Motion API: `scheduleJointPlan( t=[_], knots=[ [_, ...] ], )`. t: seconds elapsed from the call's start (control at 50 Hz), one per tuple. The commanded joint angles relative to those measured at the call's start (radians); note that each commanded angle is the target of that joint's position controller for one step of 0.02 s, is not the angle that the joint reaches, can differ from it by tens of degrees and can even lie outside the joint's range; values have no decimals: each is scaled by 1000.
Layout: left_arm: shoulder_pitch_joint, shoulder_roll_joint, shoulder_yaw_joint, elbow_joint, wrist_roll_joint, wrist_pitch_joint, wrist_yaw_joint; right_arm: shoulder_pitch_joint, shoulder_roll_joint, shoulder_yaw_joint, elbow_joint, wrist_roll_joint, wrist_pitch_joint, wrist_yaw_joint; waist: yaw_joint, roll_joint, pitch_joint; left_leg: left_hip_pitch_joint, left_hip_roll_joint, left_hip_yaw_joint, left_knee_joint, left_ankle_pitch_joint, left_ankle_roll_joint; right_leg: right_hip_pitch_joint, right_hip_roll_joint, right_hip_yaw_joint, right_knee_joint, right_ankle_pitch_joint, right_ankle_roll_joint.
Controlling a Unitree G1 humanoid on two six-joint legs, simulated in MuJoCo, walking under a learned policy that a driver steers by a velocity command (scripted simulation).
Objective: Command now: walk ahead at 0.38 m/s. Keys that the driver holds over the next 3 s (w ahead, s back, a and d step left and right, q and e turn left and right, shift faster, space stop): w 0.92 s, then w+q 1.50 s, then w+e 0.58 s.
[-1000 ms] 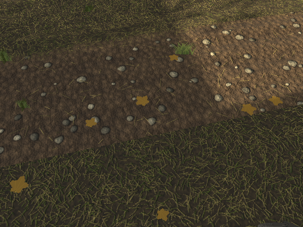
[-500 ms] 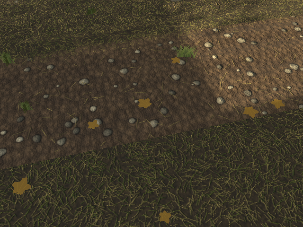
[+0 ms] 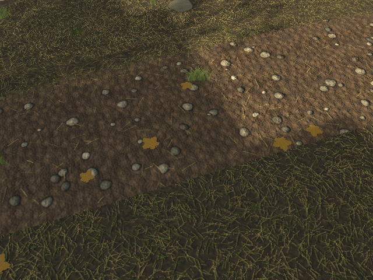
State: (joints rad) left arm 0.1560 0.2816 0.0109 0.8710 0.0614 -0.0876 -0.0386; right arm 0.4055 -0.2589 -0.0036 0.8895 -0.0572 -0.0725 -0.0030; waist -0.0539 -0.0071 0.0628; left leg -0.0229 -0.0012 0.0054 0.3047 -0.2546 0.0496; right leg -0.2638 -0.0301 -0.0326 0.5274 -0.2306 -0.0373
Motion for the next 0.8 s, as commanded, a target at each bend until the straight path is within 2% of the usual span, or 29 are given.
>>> scheduleJointPlan(
  t=[0.02,0.04,0.06,0.08,0.12,0.16,0.2,0.24,0.26,0.3,0.32,0.34,0.36,0.4,0.52,0.54,0.56,0.58,0.6,0.62,0.64,0.66,0.68,0.7,0.72,0.74,0.76,0.78,0.8],
  knots=[
    [154,128,33,-17,-13,-47,-9,-117,-168,-34,-47,-25,-10,28,126,34,-3,-347,165,-149,45,-189,172,354,11,13,-72,76,-31],
    [302,186,52,5,11,-60,7,-92,-88,-13,-35,-39,-21,35,174,-91,-70,-412,66,-79,330,-190,106,468,-116,180,-151,50,-113],
    [385,251,62,-15,19,-69,18,-126,-18,6,-110,-35,-48,46,196,-243,-104,-668,-70,-58,597,-325,36,576,-343,645,-303,-11,-351],
    [367,159,48,-5,25,-69,25,-203,-69,-13,-97,-27,-63,38,219,-128,30,-802,-19,-164,718,-296,61,510,-334,631,-376,-289,-314],
    [234,59,21,-43,-3,-52,29,-166,-125,-32,-59,-23,-59,11,136,-44,58,-782,49,-103,818,-174,65,399,-281,469,-397,-305,-245],
    [209,9,-4,-54,4,-44,34,-184,-72,-17,-73,-35,-46,12,84,-35,77,-697,96,-100,750,-81,64,292,-246,349,-424,-88,-217],
    [236,22,2,-49,21,-38,44,-231,-40,-10,-87,-22,-29,30,91,-27,56,-664,101,-73,667,20,38,256,-198,246,-441,5,-212],
    [265,25,5,-42,61,-35,38,-201,-7,7,-84,-34,-25,71,78,-26,39,-588,86,-40,696,207,13,145,-146,152,-369,187,-209],
    [296,23,4,-44,60,-43,39,-204,-11,10,-96,-49,-20,81,97,-16,18,-630,83,-40,648,319,2,161,-121,131,-328,186,-222],
    [404,-9,-10,29,44,-52,41,-292,-21,11,-137,-40,-18,66,125,-18,42,-827,129,-128,454,534,-28,307,-174,187,-250,178,-226],
    [421,13,-2,48,30,-52,38,-318,-22,15,-145,-26,-19,57,143,1,22,-762,126,-110,285,698,-27,262,-114,134,-207,128,-195],
    [448,8,-13,70,40,-46,24,-339,6,22,-159,-28,-11,53,145,-42,19,-633,107,-64,279,800,-24,131,-83,112,-193,113,-191],
    [470,-22,-25,83,51,-39,11,-354,10,27,-166,-27,1,55,150,-44,46,-580,115,-56,304,822,-19,42,-100,133,-173,69,-202],
    [498,-49,-40,95,45,-37,0,-370,-20,20,-183,-43,16,53,147,-21,70,-573,116,-60,308,762,-15,23,-117,180,-116,34,-210],
    [659,-30,-48,169,8,-23,42,-551,-9,30,-223,-39,29,62,238,4,151,-629,140,-52,90,633,-8,229,-112,261,39,-23,-152],
    [478,70,17,158,-119,20,89,-592,-41,-3,-227,173,-5,76,194,-4,247,-657,118,-123,83,542,-18,148,-134,268,153,165,-133],
    [492,70,14,153,-111,39,103,-527,-50,-4,-205,173,-23,81,179,49,164,-599,105,-86,26,578,-19,214,-115,226,249,289,-116],
    [541,45,17,185,-97,46,99,-470,-43,-9,-175,142,-34,81,183,54,74,-447,82,-49,20,626,-17,207,-98,205,366,351,-104],
    [535,35,15,192,-82,52,87,-277,-60,-29,-115,115,-35,72,101,68,-52,-172,56,-8,15,699,2,132,-69,174,575,412,-89],
    [527,-15,16,214,-71,35,67,-27,-81,-55,-29,105,-21,65,-16,104,-173,212,121,-38,51,865,29,-106,14,122,889,147,-32],
    [599,-106,-6,227,-91,9,50,198,-141,-51,39,62,-15,59,-81,305,-377,699,296,-129,422,1337,141,-497,147,129,1428,-638,25],
    [589,-14,-1,171,-146,-34,40,263,-156,-64,54,70,-3,48,-132,304,-564,854,405,-320,496,1236,278,-668,106,266,1555,-621,38],
    [496,23,15,105,-161,-56,38,228,-187,-76,64,79,10,36,-121,236,-569,797,444,-428,355,904,337,-782,51,257,1492,-549,55],
    [377,2,8,27,-163,-55,57,151,-200,-85,89,85,19,20,-73,153,-512,672,461,-536,184,436,368,-864,-15,135,1453,-476,67],
    [293,-17,9,1,-149,-37,82,45,-158,-72,72,80,25,4,-37,-9,-345,387,457,-583,35,258,364,-856,-28,38,1491,-382,87],
    [290,-42,2,-14,-129,-22,88,-36,-167,-67,44,55,6,5,20,-69,-263,160,521,-648,4,206,391,-787,-65,85,1444,-313,81],
    [244,-80,-1,-24,-104,-5,90,-104,-95,-46,51,58,-15,9,68,-74,-153,-47,514,-604,2,272,339,-771,-105,147,1412,-295,60],
    [216,-74,4,-37,-104,11,86,-189,-38,-24,50,70,-30,25,123,-32,-36,-238,435,-466,-45,178,253,-745,-147,168,1209,-220,29],
    [183,-80,8,-77,-102,14,91,-311,-51,-21,25,79,-34,21,175,48,88,-534,288,-253,-154,118,170,-539,-161,150,840,-129,34]
  ],
)
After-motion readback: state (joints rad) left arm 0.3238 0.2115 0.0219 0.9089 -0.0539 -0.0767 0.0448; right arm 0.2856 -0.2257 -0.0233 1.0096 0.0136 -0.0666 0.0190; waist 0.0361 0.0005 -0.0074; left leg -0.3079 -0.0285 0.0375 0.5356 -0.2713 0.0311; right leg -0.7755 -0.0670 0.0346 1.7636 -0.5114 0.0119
